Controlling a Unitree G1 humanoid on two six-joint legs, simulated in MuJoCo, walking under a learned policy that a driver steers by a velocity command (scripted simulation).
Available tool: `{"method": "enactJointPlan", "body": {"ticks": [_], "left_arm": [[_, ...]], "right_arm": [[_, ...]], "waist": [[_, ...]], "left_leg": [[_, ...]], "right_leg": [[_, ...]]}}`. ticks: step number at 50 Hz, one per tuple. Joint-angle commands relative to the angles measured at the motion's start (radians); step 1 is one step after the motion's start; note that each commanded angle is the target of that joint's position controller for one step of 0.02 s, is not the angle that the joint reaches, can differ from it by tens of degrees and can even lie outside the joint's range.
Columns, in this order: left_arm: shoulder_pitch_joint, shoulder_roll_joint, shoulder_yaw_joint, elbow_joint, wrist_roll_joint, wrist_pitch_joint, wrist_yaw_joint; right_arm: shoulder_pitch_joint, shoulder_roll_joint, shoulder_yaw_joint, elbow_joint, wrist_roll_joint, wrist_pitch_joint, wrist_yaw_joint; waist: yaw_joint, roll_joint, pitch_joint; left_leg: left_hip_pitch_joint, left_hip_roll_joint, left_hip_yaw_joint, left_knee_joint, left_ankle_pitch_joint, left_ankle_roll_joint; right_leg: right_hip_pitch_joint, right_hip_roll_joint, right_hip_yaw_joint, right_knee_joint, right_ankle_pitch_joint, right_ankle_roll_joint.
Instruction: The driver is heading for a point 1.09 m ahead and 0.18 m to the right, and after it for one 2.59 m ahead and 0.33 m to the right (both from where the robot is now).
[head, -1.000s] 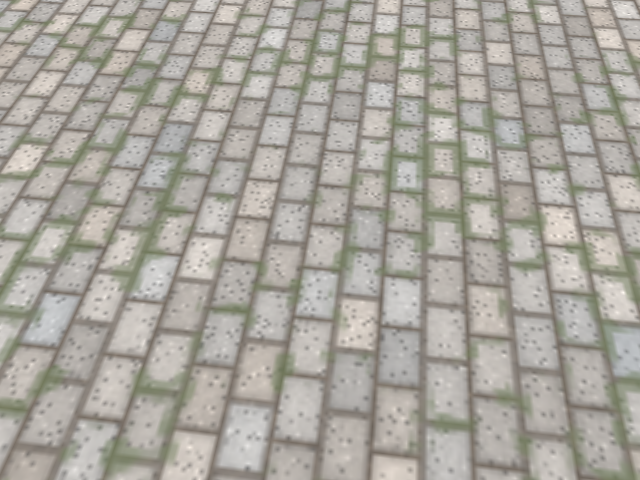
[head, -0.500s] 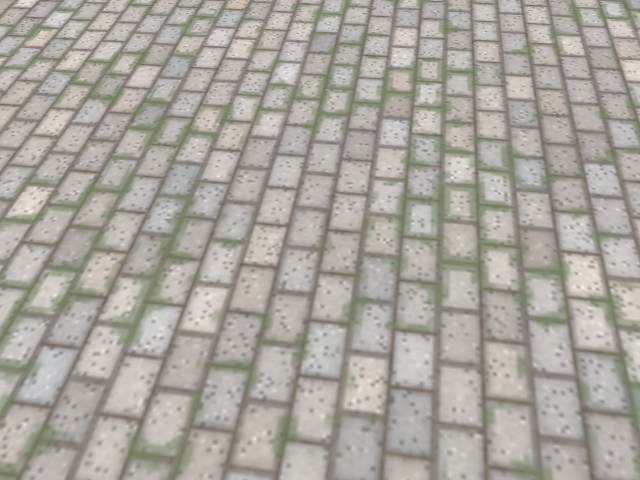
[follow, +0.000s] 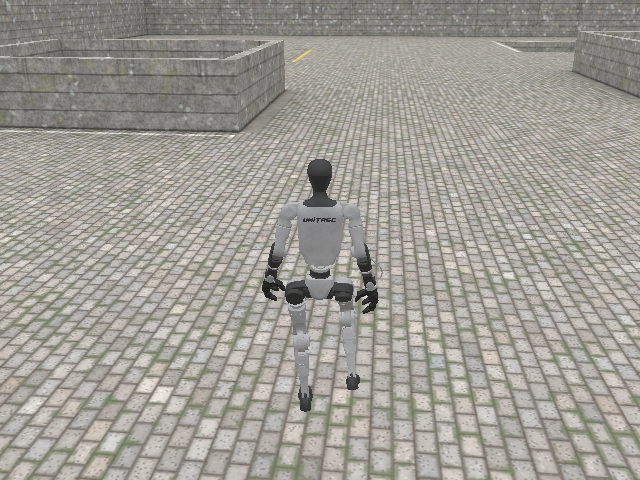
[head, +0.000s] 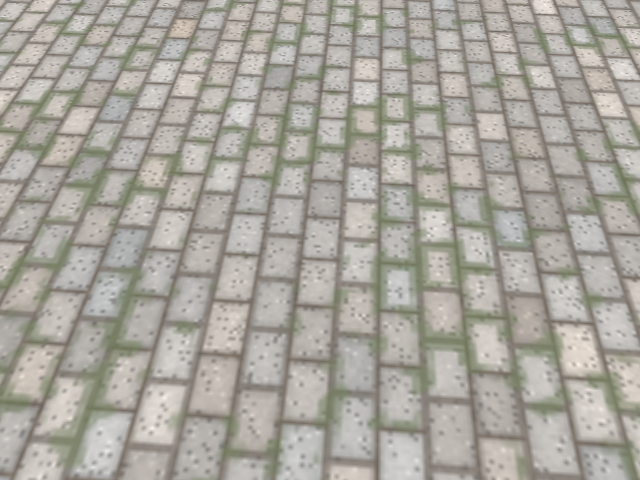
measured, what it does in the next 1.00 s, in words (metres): walks ahead: right foot, then left foot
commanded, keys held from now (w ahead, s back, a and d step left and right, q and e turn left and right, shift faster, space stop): w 0.98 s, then w+e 0.02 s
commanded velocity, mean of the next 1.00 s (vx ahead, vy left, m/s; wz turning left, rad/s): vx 0.50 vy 0.00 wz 0.00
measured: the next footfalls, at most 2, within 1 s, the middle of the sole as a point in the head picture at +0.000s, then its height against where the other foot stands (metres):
right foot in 0.30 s outside the picture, level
left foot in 0.86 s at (290, 421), level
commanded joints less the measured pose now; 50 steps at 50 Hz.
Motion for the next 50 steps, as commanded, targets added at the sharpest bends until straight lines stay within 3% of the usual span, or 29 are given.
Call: {"method": "enactJointPlan", "body": {"ticks": [1,5,10,12,13,14,15,16,17,18,19,20,21,23,26,32,37,40,41,42,43,44,45,46,47,48,49,50], "left_arm": [[0.035,0.047,0.014,-0.042,0.013,0.003,0.007],[-0.128,0.029,0.007,-0.084,0.003,-0.009,-0.006],[-0.249,0.043,0.003,-0.133,-0.01,-0.018,-0.036],[-0.225,0.066,0.01,-0.139,-0.01,-0.027,-0.046],[-0.171,0.084,0.02,-0.128,-0.009,-0.031,-0.048],[-0.042,0.119,0.041,-0.09,-0.007,-0.033,-0.045],[0.162,0.192,0.069,-0.038,-0.001,-0.035,-0.037],[0.295,0.309,0.098,-0.012,0.015,-0.027,-0.035],[0.31,0.229,0.075,-0.007,0.012,-0.026,-0.039],[0.216,0.166,0.054,-0.023,0.007,-0.028,-0.039],[0.116,0.129,0.04,-0.048,0.006,-0.026,-0.039],[0.048,0.097,0.03,-0.059,0.008,-0.024,-0.044],[0.019,0.074,0.022,-0.059,0.014,-0.027,-0.049],[0.036,0.072,0.023,-0.036,0.017,-0.031,-0.053],[0.093,0.11,0.033,-0.003,0.018,-0.032,-0.04],[0.178,0.128,0.034,0.035,0.006,-0.017,-0.015],[0.248,0.136,0.041,0.082,-0.003,0.002,-0.007],[0.225,0.153,0.05,0.086,-0.005,0.015,-0.001],[0.204,0.163,0.053,0.082,-0.004,0.02,-0.001],[0.183,0.154,0.049,0.077,-0.002,0.026,-0.001],[0.176,0.127,0.036,0.06,0.008,0.026,-0.002],[0.292,0.017,0.003,0.049,0.013,0.008,-0.014],[0.288,0.02,-0.001,0.064,0.001,-0.021,-0.021],[0.194,0.115,0.025,0.036,-0.028,-0.037,-0.025],[0.116,0.13,0.028,0.012,-0.034,-0.043,-0.021],[0.076,0.123,0.033,0.005,-0.02,-0.038,-0.012],[0.091,0.109,0.041,0.008,-0.01,-0.023,-0.005],[0.125,0.08,0.039,0.02,-0.01,-0.005,-0.004]], "right_arm": [[-0.04,-0.132,-0.021,-0.055,0.001,-0.018,-0.02],[0.041,-0.16,-0.026,-0.038,0.017,-0.005,-0.035],[0.113,-0.17,-0.032,-0.005,0.027,0.016,-0.038],[0.104,-0.182,-0.038,-0.003,0.027,0.027,-0.04],[0.084,-0.189,-0.04,-0.007,0.027,0.033,-0.041],[0.066,-0.177,-0.034,-0.013,0.022,0.038,-0.04],[0.057,-0.137,-0.017,-0.034,0.008,0.038,-0.04],[0.16,-0.021,0.019,-0.052,0.004,0.016,-0.03],[0.161,-0.058,0.013,-0.036,0.02,-0.012,-0.025],[0.068,-0.155,-0.013,-0.062,0.047,-0.026,-0.021],[0.001,-0.163,-0.015,-0.08,0.049,-0.028,-0.025],[-0.033,-0.149,-0.019,-0.085,0.035,-0.022,-0.031],[-0.025,-0.135,-0.025,-0.083,0.025,-0.007,-0.036],[0.011,-0.089,-0.022,-0.072,0.021,0.019,-0.038],[-0.062,-0.09,-0.029,-0.102,0.013,0.03,-0.043],[-0.283,-0.064,-0.022,-0.167,0.016,0.02,-0.029],[-0.406,-0.069,-0.016,-0.216,0.026,0.009,-0.004],[-0.378,-0.095,-0.025,-0.222,0.027,-0.001,0.01],[-0.316,-0.117,-0.036,-0.207,0.026,-0.004,0.009],[-0.179,-0.152,-0.058,-0.165,0.024,-0.004,0.005],[0.011,-0.212,-0.083,-0.113,0.019,-0.003,-0.004],[0.152,-0.312,-0.108,-0.086,0.0,0.004,-0.011],[0.153,-0.253,-0.086,-0.083,0.009,0.007,-0.008],[0.07,-0.196,-0.068,-0.093,0.018,0.004,-0.009],[-0.026,-0.159,-0.056,-0.117,0.018,0.004,-0.01],[-0.097,-0.126,-0.046,-0.126,0.01,0.002,-0.005],[-0.13,-0.1,-0.037,-0.127,0.0,-0.003,-0.001],[-0.138,-0.087,-0.035,-0.12,-0.005,-0.005,0.001]], "waist": [[0.047,0.076,0.054],[-0.012,0.077,0.053],[-0.048,0.091,0.081],[-0.022,0.104,0.067],[0.016,0.115,0.038],[0.082,0.106,-0.035],[0.159,0.052,-0.18],[0.142,-0.2,-0.326],[0.148,-0.222,-0.39],[0.129,-0.15,-0.238],[0.099,-0.077,-0.154],[0.07,-0.021,-0.087],[0.037,-0.032,-0.055],[0.011,-0.042,-0.035],[0.012,-0.016,0.003],[0.072,-0.02,0.05],[0.101,-0.021,0.097],[0.063,-0.038,0.068],[0.026,-0.054,0.026],[-0.045,-0.049,-0.052],[-0.117,-0.008,-0.181],[-0.093,0.22,-0.342],[-0.092,0.287,-0.415],[-0.082,0.228,-0.264],[-0.052,0.155,-0.158],[-0.019,0.089,-0.083],[0.02,0.106,-0.054],[0.042,0.126,-0.046]], "left_leg": [[-0.106,0.279,-0.208,-0.207,0.069,0.171],[-0.017,0.264,-0.16,-0.19,0.084,0.127],[0.144,0.327,-0.179,-0.118,0.057,0.113],[0.188,0.351,-0.193,-0.063,0.108,0.097],[0.19,0.344,-0.183,0.0,0.224,0.083],[0.171,0.297,-0.143,0.152,0.388,0.061],[0.028,0.235,-0.085,0.425,0.355,0.025],[-0.399,0.065,-0.011,0.836,-0.028,-0.056],[-0.544,0.044,-0.167,1.001,-0.42,-0.046],[-0.629,0.108,-0.186,1.06,-0.361,-0.023],[-0.609,0.166,-0.156,1.028,-0.262,-0.016],[-0.569,0.2,-0.139,0.962,-0.19,-0.022],[-0.507,0.23,-0.142,0.901,-0.141,-0.026],[-0.445,0.234,-0.125,0.857,-0.096,-0.039],[-0.53,0.24,-0.121,0.743,0.008,-0.061],[-0.527,0.204,-0.082,0.396,0.24,-0.071],[-0.558,0.184,-0.08,0.269,0.183,-0.046],[-0.461,0.155,-0.057,0.228,0.078,-0.01],[-0.351,0.122,-0.029,0.221,0.054,0.005],[-0.163,0.084,0.001,0.207,0.059,0.029],[0.138,0.158,-0.083,0.241,0.086,0.075],[0.556,0.424,-0.528,0.196,-0.051,0.234],[0.603,0.495,-0.816,0.028,-0.13,0.268],[0.482,0.46,-0.688,0.011,-0.169,0.209],[0.316,0.426,-0.54,-0.01,-0.115,0.172],[0.159,0.384,-0.435,-0.048,-0.041,0.15],[0.059,0.345,-0.36,-0.081,0.007,0.131],[0.004,0.327,-0.308,-0.112,0.017,0.125]], "right_leg": [[-0.021,-0.042,0.001,-0.14,0.16,0.028],[0.01,0.003,-0.037,-0.431,0.306,0.036],[0.009,0.032,-0.043,-0.583,0.217,0.017],[0.066,0.049,-0.052,-0.624,0.136,-0.011],[0.154,0.073,-0.074,-0.644,0.107,-0.028],[0.323,0.108,-0.1,-0.666,0.099,-0.053],[0.618,0.019,-0.001,-0.639,0.124,-0.109],[1.026,-0.232,0.434,-0.699,0.016,-0.266],[1.07,-0.283,0.689,-0.836,-0.067,-0.302],[0.946,-0.251,0.548,-0.843,-0.07,-0.243],[0.798,-0.21,0.399,-0.861,0.005,-0.209],[0.666,-0.165,0.298,-0.9,0.075,-0.191],[0.578,-0.125,0.222,-0.936,0.117,-0.171],[0.501,-0.091,0.147,-0.98,0.196,-0.177],[0.516,-0.089,0.086,-1.006,0.314,-0.189],[0.565,-0.063,0.007,-1.035,0.261,-0.154],[0.716,-0.121,0.013,-0.987,0.258,-0.149],[0.768,-0.143,0.011,-0.905,0.405,-0.127],[0.763,-0.132,-0.002,-0.835,0.565,-0.115],[0.729,-0.088,-0.037,-0.679,0.704,-0.094],[0.566,-0.033,-0.074,-0.429,0.605,-0.061],[0.143,0.132,-0.112,-0.008,0.169,0.016],[-0.01,0.187,0.041,0.169,-0.36,0.012],[-0.103,0.121,0.069,0.238,-0.322,-0.01],[-0.1,0.061,0.032,0.203,-0.225,-0.022],[-0.054,0.02,0.013,0.135,-0.145,-0.02],[0.015,-0.012,0.019,0.075,-0.095,-0.021],[0.068,-0.023,0.021,0.048,-0.069,-0.018]]}}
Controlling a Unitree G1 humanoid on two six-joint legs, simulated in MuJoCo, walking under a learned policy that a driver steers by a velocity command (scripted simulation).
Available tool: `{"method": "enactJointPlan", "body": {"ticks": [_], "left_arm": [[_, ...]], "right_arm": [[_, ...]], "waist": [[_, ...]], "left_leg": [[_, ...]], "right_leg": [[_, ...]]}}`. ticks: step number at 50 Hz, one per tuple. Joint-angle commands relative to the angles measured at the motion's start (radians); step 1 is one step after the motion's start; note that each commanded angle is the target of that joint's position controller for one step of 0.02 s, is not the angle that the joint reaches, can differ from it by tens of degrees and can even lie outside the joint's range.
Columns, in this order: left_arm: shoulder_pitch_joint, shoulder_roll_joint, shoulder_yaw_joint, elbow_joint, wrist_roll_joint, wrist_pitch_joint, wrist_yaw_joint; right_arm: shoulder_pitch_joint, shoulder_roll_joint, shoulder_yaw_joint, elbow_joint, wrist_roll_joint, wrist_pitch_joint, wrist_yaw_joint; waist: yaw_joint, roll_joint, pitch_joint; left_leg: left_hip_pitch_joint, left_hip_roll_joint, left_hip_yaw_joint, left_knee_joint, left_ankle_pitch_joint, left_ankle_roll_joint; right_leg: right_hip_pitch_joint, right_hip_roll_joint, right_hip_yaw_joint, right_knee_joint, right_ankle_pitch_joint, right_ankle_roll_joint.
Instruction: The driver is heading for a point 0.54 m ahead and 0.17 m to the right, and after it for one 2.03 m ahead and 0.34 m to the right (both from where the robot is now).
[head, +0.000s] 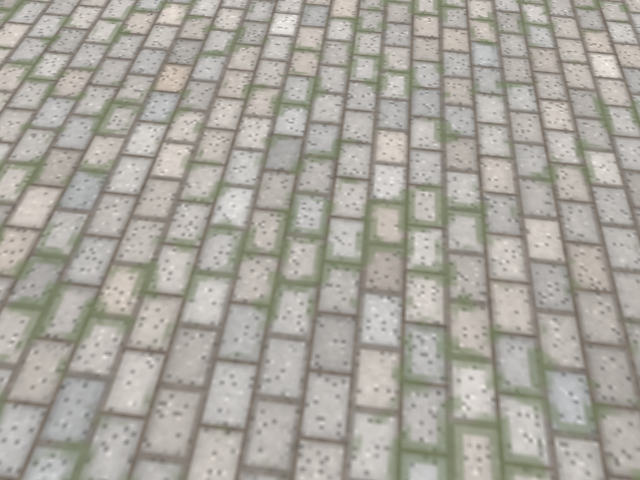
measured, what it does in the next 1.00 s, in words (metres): walks ahead, turning right: right foot, then left foot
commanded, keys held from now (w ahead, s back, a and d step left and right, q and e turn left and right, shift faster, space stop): w+e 0.28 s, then e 0.60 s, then q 0.12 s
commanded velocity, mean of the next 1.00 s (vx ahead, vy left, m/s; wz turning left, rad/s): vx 0.25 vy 0.00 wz -0.44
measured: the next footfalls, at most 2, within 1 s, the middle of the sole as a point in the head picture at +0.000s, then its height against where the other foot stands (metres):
right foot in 0.42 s outside the picture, level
left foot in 0.92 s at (308, 478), level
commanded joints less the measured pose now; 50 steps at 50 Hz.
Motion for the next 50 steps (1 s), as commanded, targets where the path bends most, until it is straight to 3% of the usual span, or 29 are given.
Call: {"method": "enactJointPlan", "body": {"ticks": [1,4,7,10,14,15,18,19,20,21,22,23,24,25,26,27,28,30,33,36,38,40,44,45,46,47,48,49,50], "left_arm": [[0.061,0.047,0.023,-0.04,0.0,0.014,0.01],[-0.004,0.053,0.03,-0.064,0.0,0.034,0.014],[-0.08,0.049,0.035,-0.09,0.003,0.03,0.008],[-0.166,0.036,0.029,-0.119,0.006,0.025,-0.008],[-0.281,0.012,0.013,-0.177,0.007,0.025,-0.032],[-0.303,0.011,0.012,-0.195,0.009,0.025,-0.04],[-0.272,0.038,0.023,-0.233,0.019,0.022,-0.063],[-0.195,0.064,0.036,-0.223,0.018,0.021,-0.068],[-0.061,0.109,0.059,-0.194,0.015,0.019,-0.069],[0.051,0.179,0.088,-0.174,0.018,0.02,-0.052],[0.074,0.286,0.103,-0.177,0.028,0.031,-0.025],[0.072,0.285,0.091,-0.219,0.044,0.026,-0.028],[0.045,0.226,0.081,-0.241,0.042,0.034,-0.027],[-0.034,0.176,0.069,-0.257,0.023,0.037,-0.024],[-0.089,0.152,0.062,-0.268,0.01,0.042,-0.022],[-0.12,0.134,0.056,-0.277,0.011,0.048,-0.017],[-0.131,0.136,0.055,-0.284,0.025,0.053,-0.016],[-0.139,0.159,0.063,-0.295,0.034,0.054,-0.013],[-0.124,0.187,0.072,-0.309,0.024,0.067,0.006],[-0.135,0.186,0.07,-0.329,0.015,0.092,0.025],[-0.137,0.184,0.069,-0.338,0.017,0.104,0.033],[-0.132,0.184,0.07,-0.344,0.02,0.111,0.037],[-0.133,0.179,0.068,-0.364,0.016,0.123,0.036],[-0.154,0.166,0.06,-0.371,0.011,0.128,0.038],[-0.123,0.133,0.049,-0.37,0.012,0.13,0.041],[-0.055,0.065,0.028,-0.364,0.031,0.13,0.04],[-0.064,0.096,0.037,-0.394,0.028,0.119,0.038],[-0.058,0.164,0.052,-0.372,0.042,0.107,0.037],[-0.061,0.184,0.061,-0.347,0.037,0.108,0.033]], "right_arm": [[0.014,-0.076,-0.013,-0.025,-0.011,-0.018,0.002],[0.064,-0.117,-0.025,0.008,-0.017,-0.026,-0.016],[0.098,-0.123,-0.025,0.024,-0.018,-0.023,-0.034],[0.103,-0.129,-0.022,0.027,-0.013,-0.021,-0.045],[0.176,-0.14,-0.025,0.06,-0.005,-0.004,-0.053],[0.17,-0.143,-0.026,0.06,-0.004,0.007,-0.055],[0.132,-0.18,-0.035,0.039,0.006,0.04,-0.074],[0.116,-0.192,-0.039,0.028,0.009,0.049,-0.082],[0.09,-0.2,-0.04,0.015,0.012,0.056,-0.086],[0.088,-0.198,-0.037,-0.001,0.013,0.051,-0.084],[0.16,-0.086,-0.006,-0.038,-0.042,0.032,-0.071],[0.224,-0.073,0.012,-0.054,-0.019,-0.001,-0.05],[0.133,-0.151,-0.01,-0.064,0.011,-0.014,-0.04],[0.059,-0.149,-0.009,-0.093,0.023,-0.012,-0.044],[0.035,-0.142,-0.013,-0.087,0.008,0.0,-0.057],[0.034,-0.156,-0.023,-0.096,-0.001,0.019,-0.068],[0.044,-0.156,-0.028,-0.104,-0.004,0.039,-0.071],[0.07,-0.121,-0.024,-0.111,-0.009,0.059,-0.079],[0.036,-0.117,-0.024,-0.13,-0.015,0.073,-0.092],[-0.027,-0.123,-0.027,-0.155,-0.01,0.086,-0.093],[-0.069,-0.123,-0.027,-0.173,-0.006,0.086,-0.09],[-0.091,-0.125,-0.027,-0.186,-0.004,0.076,-0.085],[-0.06,-0.135,-0.033,-0.192,0.005,0.048,-0.067],[-0.003,-0.137,-0.035,-0.176,0.004,0.042,-0.06],[0.026,-0.159,-0.04,-0.169,-0.006,0.039,-0.054],[0.004,-0.212,-0.046,-0.188,-0.03,0.043,-0.055],[-0.016,-0.221,-0.043,-0.184,-0.067,0.051,-0.053],[-0.042,-0.156,-0.027,-0.207,-0.058,0.047,-0.051],[-0.069,-0.13,-0.02,-0.214,-0.038,0.046,-0.048]], "waist": [[0.022,0.119,-0.06],[0.018,0.092,-0.011],[-0.002,0.081,0.002],[-0.027,0.082,0.023],[-0.074,0.063,0.068],[-0.073,0.059,0.085],[-0.032,0.111,0.028],[0.007,0.135,-0.023],[0.076,0.13,-0.091],[0.135,0.069,-0.16],[0.053,-0.194,-0.276],[0.039,-0.214,-0.5],[0.087,-0.066,-0.486],[0.068,-0.01,-0.349],[0.035,0.074,-0.24],[0.005,0.065,-0.191],[-0.02,0.035,-0.168],[-0.041,-0.008,-0.159],[-0.031,-0.034,-0.195],[-0.011,-0.063,-0.188],[0.004,-0.088,-0.159],[0.015,-0.113,-0.141],[0.003,-0.14,-0.154],[-0.032,-0.134,-0.167],[-0.03,-0.1,-0.178],[0.022,0.106,-0.195],[0.053,0.344,-0.131],[0.031,0.271,-0.143],[0.032,0.192,-0.135]], "left_leg": [[0.139,0.258,-0.263,-0.306,0.066,0.157],[0.141,0.261,-0.171,-0.345,0.152,0.159],[0.203,0.256,-0.094,-0.349,0.208,0.132],[0.224,0.242,-0.013,-0.363,0.21,0.102],[0.371,0.286,0.037,-0.333,0.26,0.094],[0.398,0.291,0.058,-0.295,0.348,0.087],[0.427,0.295,0.103,-0.112,0.777,0.051],[0.422,0.287,0.112,-0.003,0.903,0.034],[0.389,0.258,0.122,0.168,0.912,0.007],[0.25,0.198,0.131,0.416,0.703,-0.047],[-0.093,0.059,0.119,0.781,-0.22,-0.108],[-0.298,-0.063,-0.1,1.045,-0.567,-0.128],[-0.324,0.011,-0.195,1.055,-0.484,-0.104],[-0.363,0.051,-0.171,0.98,-0.393,-0.092],[-0.347,0.084,-0.154,0.903,-0.342,-0.1],[-0.293,0.102,-0.155,0.841,-0.312,-0.104],[-0.234,0.104,-0.154,0.799,-0.298,-0.105],[-0.192,0.086,-0.136,0.696,-0.272,-0.12],[-0.208,0.065,-0.144,0.572,-0.198,-0.146],[-0.213,0.05,-0.162,0.469,-0.123,-0.154],[-0.208,0.037,-0.171,0.398,-0.106,-0.152],[-0.19,0.024,-0.178,0.328,-0.118,-0.148],[-0.078,-0.002,-0.171,0.135,-0.145,-0.121],[0.003,0.012,-0.149,0.01,-0.053,-0.105],[0.115,0.078,-0.175,-0.078,0.072,-0.077],[0.218,0.28,-0.375,-0.118,0.244,0.001],[0.177,0.404,-0.589,-0.147,0.422,0.188],[0.149,0.419,-0.617,-0.151,0.393,0.246],[0.143,0.355,-0.515,-0.124,0.361,0.206]], "right_leg": [[-0.142,-0.098,0.043,-0.017,0.095,-0.004],[-0.234,-0.1,0.067,-0.104,0.209,0.012],[-0.304,-0.069,0.098,-0.248,0.359,0.017],[-0.276,-0.048,0.046,-0.407,0.475,0.015],[-0.331,-0.041,-0.001,-0.521,0.45,0.001],[-0.338,-0.033,-0.02,-0.55,0.418,-0.004],[-0.203,0.038,-0.117,-0.578,0.285,-0.03],[-0.103,0.078,-0.143,-0.58,0.251,-0.045],[0.059,0.116,-0.146,-0.648,0.299,-0.072],[0.285,0.087,-0.059,-0.732,0.503,-0.115],[0.618,-0.17,0.274,-0.615,1.024,-0.233],[0.828,-0.361,0.68,-0.701,1.088,-0.436],[0.762,-0.294,0.55,-0.725,1.016,-0.382],[0.629,-0.239,0.418,-0.746,0.904,-0.324],[0.466,-0.192,0.349,-0.786,0.824,-0.282],[0.338,-0.165,0.317,-0.819,0.766,-0.269],[0.245,-0.144,0.303,-0.845,0.731,-0.261],[0.161,-0.112,0.261,-0.855,0.763,-0.255],[0.163,-0.098,0.269,-0.842,0.696,-0.236],[0.149,-0.07,0.313,-0.853,0.389,-0.191],[0.137,-0.055,0.352,-0.862,0.222,-0.173],[0.147,-0.053,0.39,-0.853,0.178,-0.168],[0.206,-0.052,0.464,-0.775,0.353,-0.152],[0.208,-0.039,0.438,-0.733,0.388,-0.126],[0.165,-0.001,0.398,-0.679,0.324,-0.082],[0.066,0.109,0.266,-0.49,0.026,-0.023],[-0.074,0.21,0.154,-0.38,-0.281,0.033],[-0.064,0.154,0.192,-0.217,-0.289,0.072],[-0.051,0.136,0.172,-0.166,-0.232,0.092]]}}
